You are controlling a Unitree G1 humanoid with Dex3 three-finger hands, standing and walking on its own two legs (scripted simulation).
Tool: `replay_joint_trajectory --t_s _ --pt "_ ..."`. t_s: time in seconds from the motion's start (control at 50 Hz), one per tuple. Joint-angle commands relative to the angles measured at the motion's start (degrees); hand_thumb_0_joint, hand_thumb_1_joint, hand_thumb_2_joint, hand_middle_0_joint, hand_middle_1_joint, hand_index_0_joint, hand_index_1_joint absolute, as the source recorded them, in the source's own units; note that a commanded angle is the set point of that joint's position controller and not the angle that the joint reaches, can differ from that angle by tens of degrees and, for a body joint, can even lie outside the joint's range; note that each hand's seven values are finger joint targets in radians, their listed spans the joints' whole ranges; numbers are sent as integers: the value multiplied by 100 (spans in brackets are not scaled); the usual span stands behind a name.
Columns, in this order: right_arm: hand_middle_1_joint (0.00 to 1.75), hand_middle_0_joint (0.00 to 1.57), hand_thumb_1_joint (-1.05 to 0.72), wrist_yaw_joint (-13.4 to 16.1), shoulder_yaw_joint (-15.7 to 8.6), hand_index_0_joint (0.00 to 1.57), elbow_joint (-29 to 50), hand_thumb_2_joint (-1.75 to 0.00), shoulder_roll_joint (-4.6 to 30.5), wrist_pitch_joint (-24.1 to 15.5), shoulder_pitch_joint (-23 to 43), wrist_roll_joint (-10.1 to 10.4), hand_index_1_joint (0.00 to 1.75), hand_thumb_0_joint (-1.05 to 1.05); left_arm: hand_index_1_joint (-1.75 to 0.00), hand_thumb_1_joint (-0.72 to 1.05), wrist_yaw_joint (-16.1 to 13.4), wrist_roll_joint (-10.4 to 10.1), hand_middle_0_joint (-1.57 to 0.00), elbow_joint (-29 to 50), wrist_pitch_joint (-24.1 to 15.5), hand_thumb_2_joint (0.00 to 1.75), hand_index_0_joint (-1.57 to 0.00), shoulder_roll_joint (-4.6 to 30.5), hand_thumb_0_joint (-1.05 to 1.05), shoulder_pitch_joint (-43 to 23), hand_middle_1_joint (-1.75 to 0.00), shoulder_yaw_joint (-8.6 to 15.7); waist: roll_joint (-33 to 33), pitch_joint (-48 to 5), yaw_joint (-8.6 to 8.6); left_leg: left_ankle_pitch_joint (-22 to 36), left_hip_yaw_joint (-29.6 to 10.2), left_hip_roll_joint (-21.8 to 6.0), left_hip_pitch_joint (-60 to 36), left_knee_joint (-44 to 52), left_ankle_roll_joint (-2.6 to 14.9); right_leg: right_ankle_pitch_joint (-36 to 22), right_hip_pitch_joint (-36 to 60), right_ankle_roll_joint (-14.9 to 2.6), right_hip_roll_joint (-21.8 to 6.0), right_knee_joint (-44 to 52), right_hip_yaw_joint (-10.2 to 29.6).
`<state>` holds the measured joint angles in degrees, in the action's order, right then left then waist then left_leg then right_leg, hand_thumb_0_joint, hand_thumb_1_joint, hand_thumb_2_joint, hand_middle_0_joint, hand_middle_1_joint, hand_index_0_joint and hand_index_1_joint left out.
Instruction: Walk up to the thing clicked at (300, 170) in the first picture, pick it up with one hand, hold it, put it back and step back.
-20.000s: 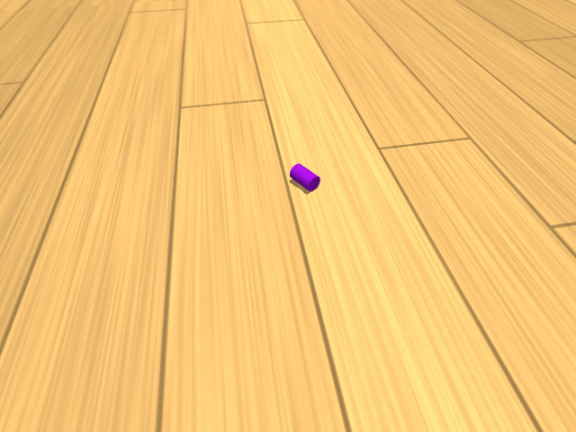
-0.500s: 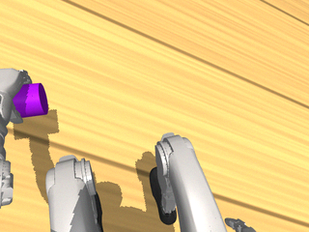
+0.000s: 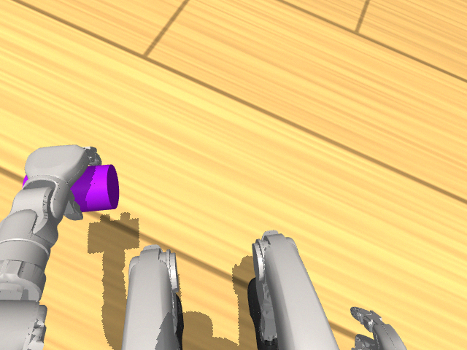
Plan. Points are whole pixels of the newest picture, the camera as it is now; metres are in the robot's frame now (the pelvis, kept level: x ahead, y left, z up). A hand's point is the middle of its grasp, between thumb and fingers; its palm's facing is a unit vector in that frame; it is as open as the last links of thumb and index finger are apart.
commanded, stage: lift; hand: left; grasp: from above
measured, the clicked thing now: (75, 189) +0.43 +0.27 -0.15
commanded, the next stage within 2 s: hold in 0.98 s
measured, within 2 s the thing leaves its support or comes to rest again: neither
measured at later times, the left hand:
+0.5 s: hand (9, 184) +0.36 +0.24 +0.09, palm faces -0.49 -0.07 -0.87, open 10.9 cm
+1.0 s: hand out of the picture +0.37 +0.23 +0.18, palm faces -0.47 -0.07 -0.88, open 10.9 cm
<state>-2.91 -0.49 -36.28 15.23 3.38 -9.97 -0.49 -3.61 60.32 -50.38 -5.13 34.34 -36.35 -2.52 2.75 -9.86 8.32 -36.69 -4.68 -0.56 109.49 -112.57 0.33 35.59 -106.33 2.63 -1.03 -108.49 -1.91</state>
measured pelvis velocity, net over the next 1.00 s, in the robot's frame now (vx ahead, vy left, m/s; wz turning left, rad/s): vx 0.06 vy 0.00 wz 0.03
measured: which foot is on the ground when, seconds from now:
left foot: down 0.00-1.00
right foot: down 0.00-1.00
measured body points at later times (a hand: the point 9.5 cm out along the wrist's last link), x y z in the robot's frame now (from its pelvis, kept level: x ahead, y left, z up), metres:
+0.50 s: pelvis +0.03 +0.00 +0.18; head +0.12 +0.01 +0.62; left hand +0.39 +0.24 +0.14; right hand +0.12 -0.26 +0.05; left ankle +0.08 +0.12 -0.44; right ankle +0.10 -0.14 -0.44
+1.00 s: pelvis +0.06 +0.00 +0.26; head +0.12 +0.00 +0.71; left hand +0.39 +0.23 +0.23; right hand +0.16 -0.27 +0.14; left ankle +0.08 +0.12 -0.44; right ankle +0.10 -0.14 -0.44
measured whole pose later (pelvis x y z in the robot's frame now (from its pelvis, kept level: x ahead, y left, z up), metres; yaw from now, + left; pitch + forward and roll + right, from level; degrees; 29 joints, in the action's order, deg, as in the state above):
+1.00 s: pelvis +0.06 +0.00 +0.26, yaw +2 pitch +10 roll -1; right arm 2.3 -2.4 -41.9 14.0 1.9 -14.4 1.8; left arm -8.4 58.0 -50.1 -0.5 21.9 -19.4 -11.0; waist 1.8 -4.4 3.7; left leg -22.2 0.4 -1.9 37.9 -49.7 -0.1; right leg 20.5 -37.4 1.7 -0.6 -47.4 0.6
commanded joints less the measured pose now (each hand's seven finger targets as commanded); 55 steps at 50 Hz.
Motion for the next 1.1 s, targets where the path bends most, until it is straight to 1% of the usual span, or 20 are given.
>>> replay_joint_trajectory --t_s 0.0,0.04,0.1,0.12,0.2,0.26,0.28,0.3,0.4,0.44,0.5,0.52,0.56,0.74,0.78,0.94,0.96,0.98,1.04,1.08 --pt "30 20 -90 222 -462 20 287 -90 1094 -73 -793 60 30 0 -67 81 -332 -163 -115 1693 63 87 -114 1517 0 -1896 -66 520 1081 -3799 -21 697 140 56 -3704 2218 125 -920 2414 -367 197 1851 -217" --pt "30 20 -89 268 -450 20 248 -90 1055 -73 -739 86 30 0 -66 83 -343 -166 -115 1670 133 86 -115 1333 0 -1718 -65 428 974 -3647 -30 699 108 42 -3994 2518 119 -915 2605 -355 200 2114 -214" --pt "30 20 -89 349 -438 20 216 -90 1017 -72 -628 139 30 0 -63 81 -374 -188 -116 1696 227 87 -114 1334 0 -1294 -62 485 932 -3501 -155 676 32 24 -4433 3025 79 -887 3038 -352 204 2454 -200" --pt "30 20 -89 374 -434 20 218 -90 974 -73 -589 153 30 0 -63 81 -353 -198 -116 1778 239 86 -114 1103 0 -1278 -62 294 929 -3416 -115 717 80 7 -4588 3123 83 -927 3171 -354 227 2606 -188" --pt "30 20 -89 490 -413 20 125 -90 862 -117 -549 204 30 0 -62 81 -383 -218 -118 1899 296 88 -116 985 0 -912 -59 250 696 -3140 -193 1060 238 37 -4994 3491 105 -1122 3854 -361 241 3234 -71" --pt "30 20 -89 568 -397 20 78 -90 835 -173 -496 235 30 0 -60 81 -413 -272 -118 1932 306 86 -116 859 0 -960 -57 153 666 -2743 -189 854 160 -2 -5336 4055 69 -1005 4230 -351 252 3651 -41" --pt "30 20 -89 593 -391 20 20 -90 834 -197 -513 232 30 0 -59 81 -428 -231 -119 1474 339 87 -116 700 0 -641 -55 105 541 -2369 -175 806 125 -25 -5396 4206 58 -967 4210 -343 249 3771 -42" --pt "30 20 -89 614 -393 20 14 -90 816 -233 -519 244 30 0 -59 81 -456 -247 -118 1735 308 85 -115 683 0 -808 -56 82 617 -2433 -185 865 105 -35 -5585 4348 43 -1003 4357 -349 259 3882 -33" --pt "30 20 -89 648 -387 20 -61 -90 801 -361 -455 246 30 0 -55 82 -581 -243 -121 1218 311 85 -117 405 0 -595 -52 -95 374 -1880 -234 590 77 -47 -6056 5067 46 -847 4935 -320 266 4602 18" --pt "30 20 -89 657 -402 20 -93 -90 795 -418 -512 239 30 0 -56 81 -639 -209 -120 1318 282 84 -116 417 0 -669 -52 -94 396 -2016 -279 902 114 -33 -6355 5227 26 -1058 5259 -335 272 4808 46" --pt "30 20 -90 657 -389 20 -129 -90 737 -479 -540 220 30 0 -58 83 -725 -189 -120 1284 299 85 -117 160 0 -663 -55 -282 415 -1925 -312 1269 185 -11 -6724 5531 14 -1379 5673 -335 295 5140 47" --pt "30 20 -89 659 -395 20 -119 -90 766 -483 -547 225 30 0 -58 83 -777 -169 -121 1151 322 85 -118 279 0 -556 -55 -183 320 -1860 -341 1294 235 10 -6780 5612 35 -1404 5825 -332 288 5279 59" --pt "30 20 -89 649 -380 20 -154 -90 730 -495 -583 221 30 0 -57 82 -831 -185 -121 1118 333 86 -118 140 0 -557 -53 -283 266 -1631 -335 1340 266 25 -6906 5823 29 -1428 6013 -327 283 5519 80" --pt "30 20 -89 619 -435 20 -126 -90 748 -446 -572 190 30 0 -53 81 -912 -157 -121 1119 430 85 -117 218 0 -430 -49 -196 259 -1582 -487 2201 385 58 -7863 6481 -21 -2101 6937 -315 258 6225 101" --pt "30 20 -89 601 -424 20 -89 -90 730 -412 -567 200 30 0 -52 80 -894 -164 -121 1115 455 84 -117 53 0 -372 -47 -314 212 -1501 -470 2316 371 58 -8021 6623 -24 -2191 7070 -313 261 6382 120" --pt "30 20 -89 593 -472 20 -62 -90 717 -333 -565 234 30 0 -50 80 -729 -252 -121 1172 445 82 -117 -99 0 -190 -46 -420 -32 -1278 -451 2701 450 101 -8501 7064 -9 -2570 7677 -290 251 6916 183" --pt "30 20 -89 593 -479 20 -59 -90 723 -326 -535 243 30 0 -49 80 -721 -225 -121 1243 436 82 -117 -68 0 -227 -45 -438 5 -1281 -474 2784 457 99 -8590 7117 -9 -2641 7711 -295 243 6955 180" --pt "30 20 -89 600 -496 20 -42 -90 759 -322 -528 246 30 0 -49 81 -732 -220 -122 1273 431 81 -118 125 0 -262 -45 -297 58 -1313 -510 2821 469 114 -8684 7167 -20 -2663 7822 -294 238 7002 187" --pt "30 20 -89 596 -491 20 -48 -90 713 -303 -482 248 30 0 -50 79 -711 -190 -119 1338 423 81 -116 -60 0 -297 -46 -421 55 -1225 -493 2953 478 109 -8825 7312 -31 -2780 7914 -299 257 7121 188" --pt "30 20 -89 601 -502 20 -45 -89 739 -301 -443 264 30 0 -49 82 -705 -196 -120 1343 435 77 -118 58 0 -273 -46 -365 66 -1141 -543 2956 501 123 -8883 7417 -29 -2779 8010 -298 250 7232 190"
